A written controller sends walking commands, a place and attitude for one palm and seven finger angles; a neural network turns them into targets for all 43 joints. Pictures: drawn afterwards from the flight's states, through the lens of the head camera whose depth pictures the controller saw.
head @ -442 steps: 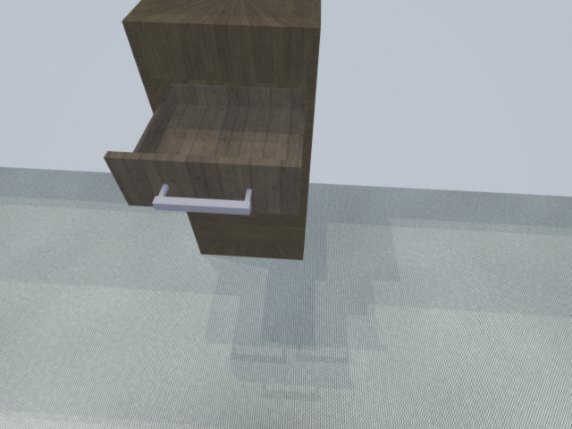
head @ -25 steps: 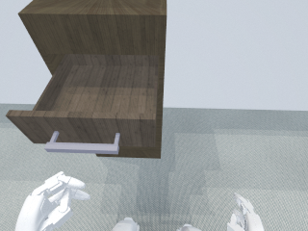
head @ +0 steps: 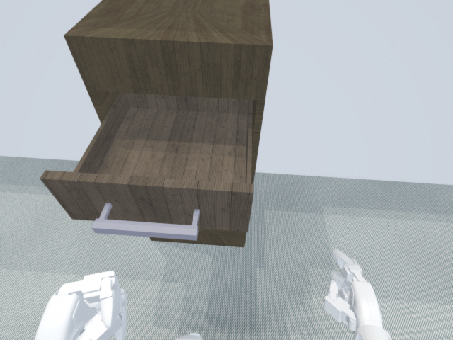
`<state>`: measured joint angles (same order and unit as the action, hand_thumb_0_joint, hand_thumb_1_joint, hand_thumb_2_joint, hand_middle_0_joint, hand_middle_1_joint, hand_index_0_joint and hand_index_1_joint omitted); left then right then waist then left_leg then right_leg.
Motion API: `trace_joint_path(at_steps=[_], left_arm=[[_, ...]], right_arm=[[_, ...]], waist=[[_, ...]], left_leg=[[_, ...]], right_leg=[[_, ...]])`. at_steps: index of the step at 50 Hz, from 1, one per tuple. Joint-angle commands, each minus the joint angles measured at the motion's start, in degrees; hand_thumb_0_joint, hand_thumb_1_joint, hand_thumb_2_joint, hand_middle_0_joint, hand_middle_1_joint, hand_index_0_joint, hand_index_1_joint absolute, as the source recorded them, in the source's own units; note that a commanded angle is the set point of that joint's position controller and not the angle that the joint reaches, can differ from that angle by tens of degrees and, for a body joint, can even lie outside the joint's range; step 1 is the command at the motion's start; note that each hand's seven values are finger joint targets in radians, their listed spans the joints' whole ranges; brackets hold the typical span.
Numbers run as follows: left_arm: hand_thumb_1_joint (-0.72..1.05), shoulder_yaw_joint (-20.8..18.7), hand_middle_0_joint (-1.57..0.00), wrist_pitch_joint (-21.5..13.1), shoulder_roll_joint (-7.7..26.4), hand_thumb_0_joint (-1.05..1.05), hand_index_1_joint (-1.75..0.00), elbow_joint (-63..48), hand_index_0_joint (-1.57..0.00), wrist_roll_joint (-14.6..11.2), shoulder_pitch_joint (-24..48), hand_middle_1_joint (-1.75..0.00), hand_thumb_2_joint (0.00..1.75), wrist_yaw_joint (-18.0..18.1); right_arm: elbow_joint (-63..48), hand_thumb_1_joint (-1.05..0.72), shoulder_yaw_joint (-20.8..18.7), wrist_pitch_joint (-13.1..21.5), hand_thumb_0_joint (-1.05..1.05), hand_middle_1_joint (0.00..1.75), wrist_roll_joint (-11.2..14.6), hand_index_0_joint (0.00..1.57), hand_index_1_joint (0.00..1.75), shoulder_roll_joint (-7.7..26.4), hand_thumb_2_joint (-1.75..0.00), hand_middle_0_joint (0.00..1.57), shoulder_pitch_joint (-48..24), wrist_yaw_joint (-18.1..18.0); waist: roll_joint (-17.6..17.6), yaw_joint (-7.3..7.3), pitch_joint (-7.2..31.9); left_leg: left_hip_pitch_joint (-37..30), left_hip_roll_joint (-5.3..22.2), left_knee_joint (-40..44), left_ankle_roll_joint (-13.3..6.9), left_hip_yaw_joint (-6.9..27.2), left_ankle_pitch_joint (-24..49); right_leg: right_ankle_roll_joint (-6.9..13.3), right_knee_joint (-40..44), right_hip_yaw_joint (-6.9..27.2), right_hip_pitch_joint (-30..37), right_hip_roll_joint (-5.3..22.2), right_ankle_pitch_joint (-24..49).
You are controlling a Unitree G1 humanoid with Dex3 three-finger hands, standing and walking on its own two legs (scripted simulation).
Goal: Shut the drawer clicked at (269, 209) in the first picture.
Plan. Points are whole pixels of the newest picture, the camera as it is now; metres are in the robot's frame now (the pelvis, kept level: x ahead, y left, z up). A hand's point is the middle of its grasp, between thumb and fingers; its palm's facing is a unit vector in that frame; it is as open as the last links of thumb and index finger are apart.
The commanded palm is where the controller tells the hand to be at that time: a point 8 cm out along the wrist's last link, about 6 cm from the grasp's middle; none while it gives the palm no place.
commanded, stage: raise the hand and make a fist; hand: left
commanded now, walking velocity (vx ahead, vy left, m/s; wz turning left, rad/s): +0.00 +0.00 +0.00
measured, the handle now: (148, 220) +0.33 +0.19 +0.01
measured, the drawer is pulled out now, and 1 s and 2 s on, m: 0.27 0.27 0.27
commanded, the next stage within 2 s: bring the fist close to the handle in 0.60 s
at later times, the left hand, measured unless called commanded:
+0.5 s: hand (123, 316) +0.14 +0.15 +0.10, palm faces +0.03 -1.00 -0.05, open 3.3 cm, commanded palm +0.09 +0.20 +0.11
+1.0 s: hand (134, 318) +0.14 +0.14 +0.08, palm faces +0.03 -1.00 -0.05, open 3.3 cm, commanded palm +0.12 +0.20 +0.08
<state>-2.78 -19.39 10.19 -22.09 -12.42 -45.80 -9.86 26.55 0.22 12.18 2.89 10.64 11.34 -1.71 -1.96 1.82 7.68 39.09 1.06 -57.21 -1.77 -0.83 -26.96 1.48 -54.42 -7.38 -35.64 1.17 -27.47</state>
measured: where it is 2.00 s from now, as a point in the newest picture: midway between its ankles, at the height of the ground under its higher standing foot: outside the picture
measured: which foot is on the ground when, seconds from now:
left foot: down 0.00-1.00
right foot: down 0.00-1.00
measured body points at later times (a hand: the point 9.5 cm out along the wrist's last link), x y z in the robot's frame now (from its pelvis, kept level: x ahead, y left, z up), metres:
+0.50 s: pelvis +0.00 +0.00 +0.00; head +0.02 +0.00 +0.45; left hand +0.13 +0.20 +0.11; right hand +0.20 -0.22 -0.05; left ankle +0.02 +0.10 -0.68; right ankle +0.00 -0.11 -0.68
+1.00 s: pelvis +0.00 -0.01 -0.01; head +0.02 -0.02 +0.44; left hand +0.14 +0.19 +0.08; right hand +0.20 -0.24 -0.06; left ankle +0.02 +0.10 -0.68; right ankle +0.00 -0.11 -0.68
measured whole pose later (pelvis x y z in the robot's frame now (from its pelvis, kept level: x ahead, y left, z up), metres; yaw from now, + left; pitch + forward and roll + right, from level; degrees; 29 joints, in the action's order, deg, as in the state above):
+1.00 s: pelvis +0.00 -0.01 -0.01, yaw +0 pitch +9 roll -2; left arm -2.3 -20.5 10.4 -20.3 -11.9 -44.1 -9.7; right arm 27.0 -0.5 10.9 2.9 12.3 13.2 -2.0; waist -2.2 1.2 7.6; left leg 41.0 1.6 -58.8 -0.6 -0.2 -27.3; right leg 2.7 -56.7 -7.9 -37.8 0.6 -28.4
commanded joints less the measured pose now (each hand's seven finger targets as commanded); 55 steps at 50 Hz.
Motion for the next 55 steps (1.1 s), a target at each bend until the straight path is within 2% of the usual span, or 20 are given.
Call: trace_joint_path(at_steps=[1, 7, 8, 10, 13, 14, 17, 19, 26, 29, 31, 33, 38, 40, 44, 46, 48, 50, 52, 55], left_arm=[[0.90, -0.69, -1.40, -2.50, 3.30, 0.00, -1.60, -15.59, -1.40, -0.30, -3.96, -1.60, 0.90, -0.10], [0.90, 0.60, -1.40, -0.04, 3.22, 0.00, -1.60, -19.00, -1.40, 0.60, -3.28, -1.60, 0.90, 1.04], [0.90, 0.17, -1.40, 0.34, 3.85, 0.00, -1.60, -19.54, -1.40, 0.93, -3.92, -1.60, 0.90, 1.59], [0.90, 1.62, -1.40, 1.03, 2.42, 0.00, -1.60, -21.68, -1.40, 1.07, -6.59, -1.60, 0.90, 2.01], [0.90, 0.80, -1.40, 2.20, 2.69, 0.00, -1.60, -18.80, -1.40, 1.54, -7.98, -1.60, 0.90, 2.58], [0.90, 1.49, -1.40, 2.16, 2.03, 0.00, -1.60, -19.55, -1.40, 1.47, -7.98, -1.60, 0.90, 2.61], [0.90, 1.02, -1.40, 1.46, 2.75, 0.00, -1.60, -19.87, -1.40, 1.40, -6.61, -1.60, 0.90, 2.90], [0.90, 0.25, -1.40, 0.65, 3.45, 0.00, -1.60, -21.32, -1.40, 1.48, -7.52, -1.60, 0.90, 3.39], [0.90, 0.10, -1.40, -1.02, 3.33, 0.00, -1.60, -19.70, -1.40, 0.66, -7.97, -1.60, 0.90, 3.21], [0.90, -0.87, -1.40, -1.13, 4.00, 0.00, -1.60, -19.31, -1.40, 0.64, -7.61, -1.60, 0.90, 2.99], [0.90, 0.26, -1.40, -1.26, 2.85, 0.00, -1.60, -19.98, -1.40, 0.14, -8.83, -1.60, 0.90, 2.56], [0.90, -1.15, -1.40, -1.12, 4.24, 0.00, -1.60, -19.19, -1.40, 0.25, -8.67, -1.60, 0.90, 2.57], [0.90, -2.34, -1.40, -1.87, 4.21, 0.00, -1.60, -14.53, -1.40, -0.29, -5.91, -1.60, 0.90, 1.71], [0.90, -1.24, -1.40, -2.71, 2.96, 0.00, -1.60, -13.51, -1.40, -0.61, -5.41, -1.60, 0.90, 1.02], [0.90, -1.60, -1.40, -4.73, 4.04, 0.00, -1.60, -13.02, -1.40, -0.57, -1.36, -1.60, 0.90, 0.49], [0.90, -2.09, -1.40, -5.30, 4.14, 0.00, -1.60, -11.21, -1.40, -0.65, -1.26, -1.60, 0.90, 0.32], [0.90, -4.22, -1.40, -5.55, 5.99, 0.00, -1.60, -9.46, -1.40, -0.51, 0.78, -1.60, 0.90, 0.49], [0.90, -2.73, -1.40, -5.64, 4.37, 0.00, -1.60, -8.12, -1.40, -0.87, 3.39, -1.60, 0.90, 0.11], [0.90, -3.76, -1.40, -5.76, 5.01, 0.00, -1.60, -7.07, -1.40, -1.18, 4.17, -1.60, 0.90, 0.11], [0.90, -5.25, -1.40, -5.30, 5.34, 0.00, -1.60, -3.91, -1.40, -1.50, 4.16, -1.60, 0.90, 0.00]], right_arm=[[-9.99, -0.90, -2.79, 2.98, 0.00, 0.30, 0.03, 0.20, 0.30, 7.33, -0.90, 0.20, -3.41, 0.03], [-11.34, -0.90, -2.33, 2.43, 0.00, 0.30, 0.28, 0.20, 0.30, 7.38, -0.90, 0.20, -3.07, 0.18], [-11.42, -0.90, -2.38, 2.47, 0.00, 0.30, 0.33, 0.20, 0.30, 7.30, -0.90, 0.20, -3.56, 0.14], [-12.02, -0.90, -2.20, 2.54, 0.00, 0.30, 0.45, 0.20, 0.30, 6.77, -0.90, 0.20, -3.12, 0.49], [-11.49, -0.90, -2.52, 1.79, 0.00, 0.30, 0.51, 0.20, 0.30, 6.96, -0.90, 0.20, -3.59, 0.48], [-11.86, -0.90, -2.35, 1.66, 0.00, 0.30, 0.39, 0.20, 0.30, 7.01, -0.90, 0.20, -3.48, 0.53], [-11.89, -0.90, -2.46, 1.63, 0.00, 0.30, 0.38, 0.20, 0.30, 7.08, -0.90, 0.20, -3.24, 0.33], [-12.06, -0.90, -2.54, 1.77, 0.00, 0.30, 0.33, 0.20, 0.30, 7.06, -0.90, 0.20, -2.97, 0.29], [-11.36, -0.90, -2.85, 2.25, 0.00, 0.30, 0.46, 0.20, 0.30, 7.06, -0.90, 0.20, -2.95, 0.35], [-11.03, -0.90, -2.90, 2.22, 0.00, 0.30, 0.58, 0.20, 0.30, 7.02, -0.90, 0.20, -3.00, 0.20], [-11.34, -0.90, -2.84, 2.58, 0.00, 0.30, 0.65, 0.20, 0.30, 6.85, -0.90, 0.20, -3.22, 0.35], [-10.82, -0.90, -3.05, 2.52, 0.00, 0.30, 0.64, 0.20, 0.30, 6.94, -0.90, 0.20, -3.43, 0.17], [-9.67, -0.90, -3.16, 2.14, 0.00, 0.30, 0.47, 0.20, 0.30, 7.14, -0.90, 0.20, -3.71, -0.43], [-9.73, -0.90, -3.03, 2.22, 0.00, 0.30, 0.36, 0.20, 0.30, 7.16, -0.90, 0.20, -3.52, -0.37], [-9.37, -0.90, -3.07, 2.41, 0.00, 0.30, 0.08, 0.20, 0.30, 7.43, -0.90, 0.20, -3.09, -0.41], [-9.27, -0.90, -3.16, 2.28, 0.00, 0.30, -0.03, 0.20, 0.30, 7.36, -0.90, 0.20, -3.03, -0.44], [-8.63, -0.90, -3.34, 1.79, 0.00, 0.30, -0.06, 0.20, 0.30, 7.58, -0.90, 0.20, -3.10, -0.64], [-8.81, -0.90, -3.14, 1.58, 0.00, 0.30, -0.15, 0.20, 0.30, 7.66, -0.90, 0.20, -3.10, -0.69], [-8.63, -0.90, -3.19, 1.43, 0.00, 0.30, -0.24, 0.20, 0.30, 7.75, -0.90, 0.20, -3.06, -0.88], [-8.15, -0.90, -3.29, 0.78, 0.00, 0.30, -0.27, 0.20, 0.30, 7.76, -0.90, 0.20, -3.11, -0.99]], waist=[[-0.37, -1.21, 4.45], [0.24, -1.22, 3.23], [-0.12, -0.71, 3.62], [-1.30, -0.18, 4.89], [2.03, -0.38, 2.62], [1.58, -0.37, 2.67], [1.19, -0.64, 1.72], [-0.52, -0.14, 3.42], [1.44, -0.74, 2.88], [0.34, -0.72, 2.62], [0.08, -0.46, 3.75], [1.46, -0.56, 3.26], [3.82, -1.46, 0.27], [2.46, -1.61, 1.00], [1.22, -1.99, 2.56], [1.63, -1.77, 3.43], [1.66, -1.88, 3.47], [2.08, -2.42, 3.37], [1.37, -2.11, 4.60], [2.81, -1.76, 5.80]], left_leg=[[-6.85, -0.03, 10.53, -0.12, 3.97, 13.08], [-6.89, 0.15, 11.56, -0.01, 4.53, 10.97], [-7.13, 0.13, 11.76, -0.02, 4.51, 11.19], [-8.36, 0.23, 12.01, 0.14, 4.41, 13.79], [-6.76, 0.25, 11.88, 0.15, 4.20, 13.63], [-6.54, 0.03, 11.95, 0.13, 4.02, 13.22], [-5.62, -0.16, 11.82, 0.14, 3.73, 10.47], [-6.19, -0.23, 11.50, 0.07, 3.45, 11.39], [-4.69, -0.51, 10.40, -0.13, 3.02, 10.48], [-4.83, -0.50, 10.45, -0.12, 2.93, 10.43], [-5.20, -0.67, 10.23, -0.25, 2.77, 11.34], [-4.80, -0.67, 9.99, -0.31, 2.72, 11.19], [-2.79, -0.93, 8.89, -0.28, 2.53, 9.31], [-2.66, -1.18, 8.36, -0.25, 2.31, 8.81], [-2.03, -1.40, 7.11, -0.30, 2.28, 8.38], [-1.37, -1.37, 6.48, -0.24, 2.23, 8.88], [-0.62, -1.28, 5.85, -0.23, 2.20, 9.07], [0.14, -1.42, 5.37, -0.19, 2.16, 8.32], [0.24, -1.41, 5.07, -0.13, 2.15, 8.37], [1.28, -1.45, 4.61, -0.04, 2.03, 9.47]], right_leg=[[-0.22, 7.91, 1.57, 1.76, -1.69, 10.02], [-0.25, 8.20, 1.25, 1.62, -1.81, 7.87], [-0.15, 8.18, 1.33, 2.25, -1.85, 7.89], [-0.09, 7.74, 0.98, 3.19, -1.66, 9.50], [-0.23, 8.29, 0.96, 3.36, -1.85, 10.12], [-0.30, 8.14, 0.93, 3.35, -1.80, 9.89], [-0.26, 8.45, 1.31, 2.61, -1.80, 7.49], [-0.05, 8.25, 1.66, 3.14, -1.77, 8.01], [-0.22, 8.92, 2.55, 2.90, -1.70, 7.79], [-0.13, 9.11, 2.73, 2.98, -1.63, 7.72], [-0.19, 8.98, 2.74, 3.59, -1.52, 8.80], [-0.21, 9.55, 3.22, 3.85, -1.59, 8.88], [-0.52, 10.94, 4.78, 2.45, -1.39, 6.85], [-0.54, 10.62, 4.90, 1.75, -1.25, 6.12], [-0.42, 10.08, 5.76, 1.01, -1.05, 5.19], [-0.41, 9.62, 6.02, 0.97, -0.98, 5.78], [-0.39, 9.51, 6.46, 0.76, -1.05, 5.90], [-0.61, 9.50, 6.85, 0.23, -0.79, 5.07], [-0.55, 9.21, 7.08, 0.23, -0.74, 4.98], [-0.70, 8.88, 7.43, 1.56, -0.55, 6.96]])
